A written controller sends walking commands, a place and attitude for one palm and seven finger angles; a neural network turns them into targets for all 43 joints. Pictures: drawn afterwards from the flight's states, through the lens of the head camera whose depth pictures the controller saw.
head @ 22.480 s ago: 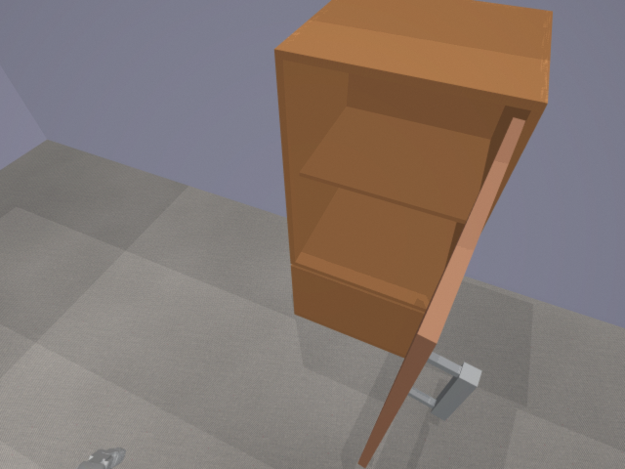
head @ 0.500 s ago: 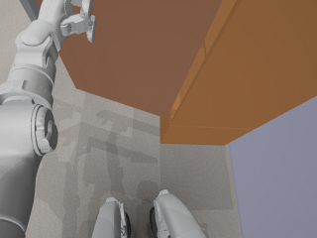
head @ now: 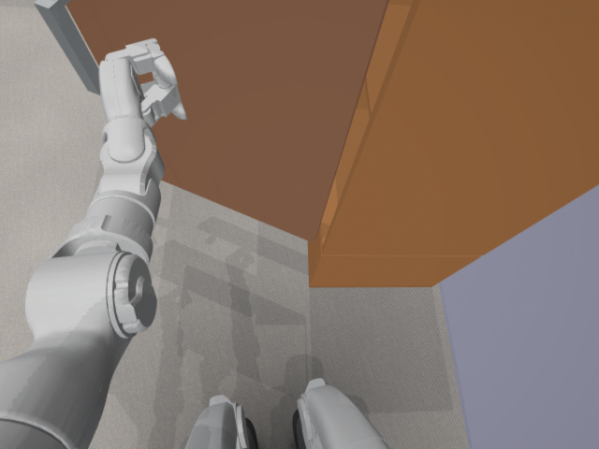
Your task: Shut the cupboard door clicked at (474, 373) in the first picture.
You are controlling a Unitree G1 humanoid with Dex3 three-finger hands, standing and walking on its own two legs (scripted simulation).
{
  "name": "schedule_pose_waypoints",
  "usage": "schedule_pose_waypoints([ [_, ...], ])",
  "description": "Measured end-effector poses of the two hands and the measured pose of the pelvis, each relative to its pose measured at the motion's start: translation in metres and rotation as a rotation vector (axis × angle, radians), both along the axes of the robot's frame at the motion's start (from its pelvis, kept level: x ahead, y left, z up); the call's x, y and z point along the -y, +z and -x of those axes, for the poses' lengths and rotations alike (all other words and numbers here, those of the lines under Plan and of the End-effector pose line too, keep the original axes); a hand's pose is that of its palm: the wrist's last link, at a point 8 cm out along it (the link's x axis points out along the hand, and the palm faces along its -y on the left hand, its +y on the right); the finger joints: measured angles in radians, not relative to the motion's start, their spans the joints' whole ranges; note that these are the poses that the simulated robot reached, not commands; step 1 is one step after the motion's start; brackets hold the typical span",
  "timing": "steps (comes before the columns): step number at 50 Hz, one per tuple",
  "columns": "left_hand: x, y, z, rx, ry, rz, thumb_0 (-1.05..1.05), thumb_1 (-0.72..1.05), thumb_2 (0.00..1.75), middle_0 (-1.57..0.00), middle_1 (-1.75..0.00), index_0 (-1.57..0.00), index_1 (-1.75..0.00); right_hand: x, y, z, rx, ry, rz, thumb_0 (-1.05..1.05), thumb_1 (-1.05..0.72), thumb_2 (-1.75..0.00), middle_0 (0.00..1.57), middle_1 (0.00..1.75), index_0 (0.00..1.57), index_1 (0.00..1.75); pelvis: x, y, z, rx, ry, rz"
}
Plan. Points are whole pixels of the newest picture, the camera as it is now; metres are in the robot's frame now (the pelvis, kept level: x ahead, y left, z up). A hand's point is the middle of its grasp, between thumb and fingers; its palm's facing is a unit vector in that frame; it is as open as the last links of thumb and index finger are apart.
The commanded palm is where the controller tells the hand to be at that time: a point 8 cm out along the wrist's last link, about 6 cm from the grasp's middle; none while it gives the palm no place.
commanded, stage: pull the fist back off the door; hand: left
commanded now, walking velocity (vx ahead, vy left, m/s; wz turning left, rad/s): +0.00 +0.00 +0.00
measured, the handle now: (85, 40) +0.66 +0.18 +0.08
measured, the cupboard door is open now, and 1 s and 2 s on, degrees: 66 66 66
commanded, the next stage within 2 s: draw the hand back to the body in 0.44 s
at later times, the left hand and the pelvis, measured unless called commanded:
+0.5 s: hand (169, 151) +0.47 +0.08 +0.08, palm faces +0.03 -1.00 -0.03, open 3.1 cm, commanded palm +0.46 +0.13 +0.08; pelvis -0.01 +0.00 +0.01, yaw +2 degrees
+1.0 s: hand (62, 210) +0.38 +0.16 +0.14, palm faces +0.03 -1.00 -0.02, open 3.1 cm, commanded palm +0.33 +0.21 +0.15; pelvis +0.00 +0.02 +0.05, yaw +1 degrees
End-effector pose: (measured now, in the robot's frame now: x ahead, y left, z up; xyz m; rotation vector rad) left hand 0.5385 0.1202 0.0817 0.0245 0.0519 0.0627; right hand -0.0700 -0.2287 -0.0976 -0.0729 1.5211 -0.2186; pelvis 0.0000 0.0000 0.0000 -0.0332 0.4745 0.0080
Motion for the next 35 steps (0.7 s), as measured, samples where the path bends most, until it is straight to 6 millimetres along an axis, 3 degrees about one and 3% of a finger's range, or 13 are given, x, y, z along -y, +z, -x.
schedule_pose_waypoints([
  [6, -0.013, 0.004, 0.022, 0.008, -0.006, -0.018, 0.02, 0.9, 0.9, -1.3, -1.5, -1.3, -1.5, 0.019, 0.006, -0.022, 0.041, 0.029, 0.019, 0.01, -0.9, -0.9, 0.2, 0.3, 0.2, 0.3, 0.004, 0.009, -0.005, 0.04, 0.003, -0.013],
  [14, -0.022, -0.005, 0.065, 0.047, -0.017, 0.003, 0.02, 0.9, 0.9, -1.3, -1.5, -1.3, -1.5, 0.041, 0.007, -0.074, 0.151, 0.103, 0.069, 0.01, -0.91, -0.9, 0.2, 0.3, 0.2, 0.3, 0.005, 0.013, -0.003, 0.08, 0.021, -0.016],
  [23, -0.013, -0.006, 0.089, 0.041, -0.038, -0.007, 0.02, 0.9, 0.9, -1.3, -1.5, -1.3, -1.5, 0.036, 0.002, -0.121, 0.292, 0.146, 0.08, 0.01, -0.91, -0.9, 0.2, 0.3, 0.2, 0.3, 0.002, 0.011, 0.006, 0.114, 0.033, -0.016],
  [28, -0.012, 0.0, 0.081, 0.055, -0.032, -0.011, 0.02, 0.89, 0.9, -1.3, -1.5, -1.3, -1.5, 0.026, -0.003, -0.119, 0.314, 0.144, 0.069, 0.01, -0.91, -0.9, 0.2, 0.3, 0.2, 0.3, 0.0, 0.007, 0.013, 0.107, 0.033, -0.013],
  [32, -0.018, 0.005, 0.076, 0.069, -0.022, 0.001, 0.02, 0.89, 0.9, -1.3, -1.5, -1.3, -1.5, 0.019, -0.007, -0.101, 0.282, 0.116, 0.053, 0.01, -0.91, -0.9, 0.2, 0.3, 0.2, 0.3, -0.003, 0.006, 0.014, 0.101, 0.019, -0.014],
  [35, -0.032, 0.01, 0.085, 0.084, -0.011, -0.001, 0.02, 0.9, 0.9, -1.3, -1.5, -1.3, -1.5, 0.013, -0.005, -0.086, 0.251, 0.077, 0.031, 0.01, -0.91, -0.9, 0.2, 0.3, 0.2, 0.3, -0.005, 0.011, 0.011, 0.118, -0.001, -0.019],
])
